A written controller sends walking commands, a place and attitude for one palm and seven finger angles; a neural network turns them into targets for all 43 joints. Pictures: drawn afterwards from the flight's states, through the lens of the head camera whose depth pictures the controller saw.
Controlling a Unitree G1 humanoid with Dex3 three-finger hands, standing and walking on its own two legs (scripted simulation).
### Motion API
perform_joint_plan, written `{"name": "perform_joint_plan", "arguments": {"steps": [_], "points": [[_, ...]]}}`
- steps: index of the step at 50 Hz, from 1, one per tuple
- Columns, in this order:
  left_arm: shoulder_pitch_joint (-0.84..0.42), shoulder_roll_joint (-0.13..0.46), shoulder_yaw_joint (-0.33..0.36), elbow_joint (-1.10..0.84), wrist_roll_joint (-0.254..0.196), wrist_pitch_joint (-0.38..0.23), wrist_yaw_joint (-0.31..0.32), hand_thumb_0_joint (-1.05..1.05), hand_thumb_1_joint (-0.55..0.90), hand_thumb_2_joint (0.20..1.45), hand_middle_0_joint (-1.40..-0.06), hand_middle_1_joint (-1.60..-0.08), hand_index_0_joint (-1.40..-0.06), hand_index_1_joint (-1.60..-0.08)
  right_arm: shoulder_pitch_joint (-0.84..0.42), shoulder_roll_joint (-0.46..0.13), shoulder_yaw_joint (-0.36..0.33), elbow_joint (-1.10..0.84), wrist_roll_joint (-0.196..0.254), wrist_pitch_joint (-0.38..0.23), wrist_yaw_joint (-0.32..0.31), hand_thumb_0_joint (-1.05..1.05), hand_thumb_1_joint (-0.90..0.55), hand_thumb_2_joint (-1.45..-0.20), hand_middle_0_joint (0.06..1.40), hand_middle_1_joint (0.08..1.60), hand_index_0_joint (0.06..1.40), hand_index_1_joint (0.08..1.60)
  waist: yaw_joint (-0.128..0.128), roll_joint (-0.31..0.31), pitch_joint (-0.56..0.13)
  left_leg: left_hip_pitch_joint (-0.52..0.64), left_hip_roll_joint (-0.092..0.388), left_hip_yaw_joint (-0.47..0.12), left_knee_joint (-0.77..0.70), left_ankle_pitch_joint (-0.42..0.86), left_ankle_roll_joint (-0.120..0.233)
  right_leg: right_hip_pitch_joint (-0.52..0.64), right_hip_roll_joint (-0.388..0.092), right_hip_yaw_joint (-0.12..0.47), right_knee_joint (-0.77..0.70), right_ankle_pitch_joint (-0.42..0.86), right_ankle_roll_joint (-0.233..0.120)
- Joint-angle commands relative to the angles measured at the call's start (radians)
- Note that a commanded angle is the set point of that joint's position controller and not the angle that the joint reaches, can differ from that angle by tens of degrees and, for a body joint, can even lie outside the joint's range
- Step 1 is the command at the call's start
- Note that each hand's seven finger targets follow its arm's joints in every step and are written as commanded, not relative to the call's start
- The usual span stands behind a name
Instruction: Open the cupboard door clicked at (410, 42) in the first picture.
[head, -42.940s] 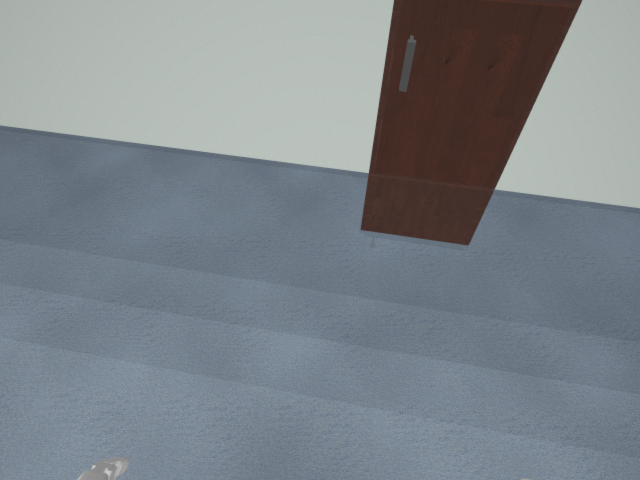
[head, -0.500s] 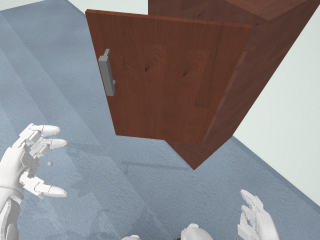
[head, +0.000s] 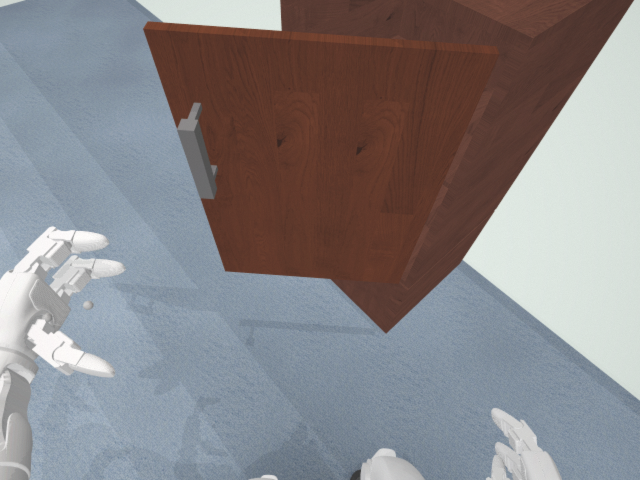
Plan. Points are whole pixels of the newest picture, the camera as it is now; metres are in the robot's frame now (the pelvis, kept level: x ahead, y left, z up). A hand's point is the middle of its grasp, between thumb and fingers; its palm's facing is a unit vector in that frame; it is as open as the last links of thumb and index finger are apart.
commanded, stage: raise the hand with hooked fingers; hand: left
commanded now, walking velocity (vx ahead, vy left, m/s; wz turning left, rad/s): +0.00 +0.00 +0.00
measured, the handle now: (202, 152) +0.55 +0.21 +0.04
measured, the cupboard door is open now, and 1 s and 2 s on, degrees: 44 44 44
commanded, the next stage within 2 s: move the hooked fingers beside the handle in 0.30 s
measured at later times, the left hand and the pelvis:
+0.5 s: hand (95, 316) +0.28 +0.27 +0.05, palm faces +0.01 -1.00 -0.03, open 14.0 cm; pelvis -0.01 -0.01 +0.00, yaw +1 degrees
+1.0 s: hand (114, 255) +0.36 +0.27 +0.05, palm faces +0.01 -1.00 -0.01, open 14.0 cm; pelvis -0.01 -0.01 -0.01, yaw -1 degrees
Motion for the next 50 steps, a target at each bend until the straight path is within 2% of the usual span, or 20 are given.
{"name": "perform_joint_plan", "arguments": {"steps": [1, 3, 6, 13, 17, 20, 23, 24, 25, 27, 28, 30, 32, 33, 35, 37, 40, 44, 49, 50], "points": [[-0.154, 0.237, 0.094, -0.165, -0.017, -0.072, 0.012, 0.0, -0.5, 0.3, -0.3, -1.2, -0.3, -1.2, -0.002, -0.149, -0.063, -0.133, 0.005, -0.037, -0.009, 0.0, -0.9, -0.9, 0.2, 0.3, 0.2, 0.3, 0.022, 0.074, -0.266, -0.05, 0.009, -0.034, -0.148, 0.507, -0.067, 0.351, 0.013, 0.045, -0.037, 0.239, -0.017], [-0.181, 0.254, 0.088, -0.217, -0.007, -0.083, 0.015, 0.0, -0.5, 0.3, -0.3, -1.2, -0.3, -1.2, 0.0, -0.148, -0.065, -0.135, 0.002, -0.039, -0.008, 0.0, -0.9, -0.9, 0.2, 0.3, 0.2, 0.3, 0.021, 0.124, -0.3, -0.015, 0.011, -0.036, -0.141, 0.539, -0.07, 0.353, 0.014, 0.049, -0.03, 0.25, -0.021], [-0.157, 0.258, 0.085, -0.246, 0.003, -0.098, 0.018, 0.0, -0.5, 0.3, -0.3, -1.2, -0.3, -1.2, 0.007, -0.14, -0.065, -0.136, 0.002, -0.038, -0.009, 0.0, -0.9, -0.9, 0.2, 0.3, 0.2, 0.3, 0.022, 0.111, -0.336, 0.005, 0.014, -0.04, -0.142, 0.567, -0.068, 0.373, 0.015, 0.049, -0.034, 0.266, -0.015], [-0.178, 0.251, 0.094, -0.169, -0.016, -0.093, 0.018, 0.0, -0.5, 0.3, -0.3, -1.2, -0.3, -1.2, -0.017, -0.141, -0.054, -0.127, 0.007, -0.031, -0.02, 0.0, -0.9, -0.9, 0.2, 0.3, 0.2, 0.3, 0.011, 0.075, -0.234, -0.056, 0.01, -0.037, -0.155, 0.425, -0.058, 0.348, 0.017, 0.05, -0.054, 0.18, -0.019], [-0.179, 0.224, 0.061, -0.146, -0.008, -0.07, 0.001, 0.0, -0.5, 0.3, -0.3, -1.2, -0.3, -1.2, -0.025, -0.142, -0.052, -0.136, 0.012, -0.032, -0.025, 0.0, -0.9, -0.9, 0.2, 0.3, 0.2, 0.3, 0.009, 0.061, -0.236, -0.073, 0.005, -0.032, -0.161, 0.366, -0.045, 0.348, 0.009, 0.061, -0.071, 0.137, -0.012], [-0.189, 0.237, 0.066, -0.148, -0.009, -0.07, -0.004, 0.0, -0.5, 0.3, -0.3, -1.2, -0.3, -1.2, -0.025, -0.143, -0.05, -0.14, 0.01, -0.033, -0.025, 0.0, -0.9, -0.9, 0.2, 0.3, 0.2, 0.3, 0.009, 0.033, -0.251, -0.079, 0.006, -0.033, -0.156, 0.363, -0.041, 0.367, 0.011, 0.068, -0.072, 0.14, -0.012], [-0.349, 0.273, 0.069, -0.145, 0.001, -0.092, 0.008, 0.0, -0.5, 0.3, -0.3, -1.2, -0.3, -1.2, -0.02, -0.147, -0.046, -0.116, 0.007, -0.032, -0.036, 0.0, -0.9, -0.9, 0.2, 0.3, 0.2, 0.3, -0.014, 0.067, -0.23, -0.084, 0.008, -0.036, -0.141, 0.343, -0.043, 0.327, 0.015, 0.07, -0.058, 0.12, -0.016], [-0.389, 0.286, 0.076, -0.14, 0.006, -0.103, 0.011, 0.0, -0.5, 0.3, -0.3, -1.2, -0.3, -1.2, -0.014, -0.145, -0.046, -0.109, 0.007, -0.031, -0.039, 0.0, -0.9, -0.9, 0.2, 0.3, 0.2, 0.3, -0.015, 0.063, -0.253, -0.071, 0.009, -0.041, -0.145, 0.343, -0.045, 0.329, 0.015, 0.066, -0.055, 0.115, -0.015], [-0.367, 0.269, 0.071, -0.111, 0.006, -0.105, 0.012, 0.0, -0.5, 0.3, -0.3, -1.2, -0.3, -1.2, -0.012, -0.141, -0.046, -0.11, 0.007, -0.034, -0.04, 0.0, -0.9, -0.9, 0.2, 0.3, 0.2, 0.3, -0.011, 0.072, -0.248, -0.071, 0.007, -0.037, -0.144, 0.345, -0.045, 0.325, 0.013, 0.068, -0.057, 0.116, -0.014], [-0.402, 0.298, 0.085, -0.079, 0.017, -0.112, 0.017, 0.0, -0.5, 0.3, -0.3, -1.2, -0.3, -1.2, -0.005, -0.144, -0.046, -0.096, 0.008, -0.035, -0.044, 0.0, -0.9, -0.9, 0.2, 0.3, 0.2, 0.3, -0.01, 0.079, -0.267, -0.075, 0.009, -0.039, -0.14, 0.345, -0.048, 0.325, 0.01, 0.068, -0.051, 0.112, -0.014], [-0.433, 0.298, 0.072, -0.076, 0.019, -0.111, 0.011, 0.0, -0.5, 0.3, -0.3, -1.2, -0.3, -1.2, -0.004, -0.145, -0.043, -0.094, 0.005, -0.033, -0.044, 0.0, -0.9, -0.9, 0.2, 0.3, 0.2, 0.3, -0.012, 0.11, -0.272, -0.074, 0.007, -0.034, -0.135, 0.354, -0.049, 0.324, 0.011, 0.072, -0.044, 0.124, -0.019], [-0.446, 0.288, 0.055, -0.035, 0.031, -0.101, 0.004, 0.0, -0.5, 0.3, -0.3, -1.2, -0.3, -1.2, 0.001, -0.143, -0.044, -0.09, 0.009, -0.028, -0.044, 0.0, -0.9, -0.9, 0.2, 0.3, 0.2, 0.3, -0.014, 0.12, -0.281, -0.067, 0.008, -0.032, -0.14, 0.367, -0.051, 0.32, 0.008, 0.071, -0.045, 0.136, -0.017], [-0.458, 0.302, 0.062, 0.0, 0.037, -0.087, 0.001, 0.0, -0.5, 0.3, -0.3, -1.2, -0.3, -1.2, 0.009, -0.148, -0.046, -0.086, 0.009, -0.024, -0.043, 0.0, -0.9, -0.9, 0.2, 0.3, 0.2, 0.3, -0.011, 0.101, -0.294, -0.08, 0.009, -0.035, -0.14, 0.373, -0.05, 0.329, 0.006, 0.071, -0.044, 0.146, -0.016], [-0.445, 0.313, 0.077, 0.039, 0.03, -0.077, -0.006, 0.0, -0.5, 0.3, -0.3, -1.2, -0.3, -1.2, 0.018, -0.153, -0.046, -0.09, 0.007, -0.018, -0.042, 0.0, -0.9, -0.9, 0.2, 0.3, 0.2, 0.3, -0.011, 0.056, -0.292, -0.093, 0.011, -0.033, -0.133, 0.382, -0.047, 0.34, 0.012, 0.072, -0.04, 0.165, -0.018], [-0.477, 0.329, 0.086, 0.05, 0.036, -0.072, -0.009, 0.0, -0.5, 0.3, -0.3, -1.2, -0.3, -1.2, 0.025, -0.155, -0.048, -0.091, 0.008, -0.007, -0.039, 0.0, -0.9, -0.9, 0.2, 0.3, 0.2, 0.3, -0.009, 0.055, -0.32, -0.103, 0.011, -0.029, -0.132, 0.398, -0.046, 0.355, 0.009, 0.076, -0.037, 0.193, -0.015], [-0.476, 0.349, 0.108, 0.088, 0.038, -0.069, -0.004, 0.0, -0.5, 0.3, -0.3, -1.2, -0.3, -1.2, 0.029, -0.158, -0.047, -0.093, 0.008, 0.0, -0.035, 0.0, -0.9, -0.9, 0.2, 0.3, 0.2, 0.3, -0.005, 0.045, -0.308, -0.131, 0.01, -0.023, -0.131, 0.381, -0.045, 0.354, 0.008, 0.081, -0.04, 0.184, -0.014], [-0.5, 0.352, 0.109, 0.086, 0.039, -0.086, -0.006, 0.0, -0.5, 0.3, -0.3, -1.2, -0.3, -1.2, 0.04, -0.155, -0.05, -0.1, 0.005, 0.012, -0.027, 0.0, -0.9, -0.9, 0.2, 0.3, 0.2, 0.3, 0.001, 0.082, -0.337, -0.118, 0.01, -0.017, -0.128, 0.42, -0.048, 0.363, 0.013, 0.083, -0.027, 0.223, -0.018], [-0.575, 0.393, 0.133, 0.138, 0.05, -0.101, 0.0, 0.0, -0.5, 0.3, -0.3, -1.2, -0.3, -1.2, 0.066, -0.163, -0.052, -0.088, 0.003, 0.032, -0.024, 0.0, -0.9, -0.9, 0.2, 0.3, 0.2, 0.3, -0.017, 0.047, -0.339, -0.142, 0.015, -0.015, -0.118, 0.403, -0.042, 0.353, 0.02, 0.087, -0.023, 0.219, -0.015], [-0.671, 0.422, 0.127, 0.162, 0.068, -0.122, -0.016, 0.0, -0.5, 0.3, -0.3, -1.2, -0.3, -1.2, 0.089, -0.167, -0.055, -0.074, 0.002, 0.051, -0.026, 0.0, -0.9, -0.9, 0.2, 0.3, 0.2, 0.3, -0.026, 0.106, -0.379, -0.119, 0.016, -0.018, -0.113, 0.437, -0.044, 0.336, 0.021, 0.086, -0.011, 0.237, -0.018], [-0.68, 0.395, 0.104, 0.172, 0.068, -0.122, -0.019, 0.0, -0.5, 0.3, -0.3, -1.2, -0.3, -1.2, 0.09, -0.164, -0.055, -0.074, 0.002, 0.055, -0.026, 0.0, -0.9, -0.9, 0.2, 0.3, 0.2, 0.3, -0.033, 0.111, -0.378, -0.111, 0.015, -0.018, -0.112, 0.439, -0.045, 0.323, 0.022, 0.084, -0.014, 0.233, -0.016]]}}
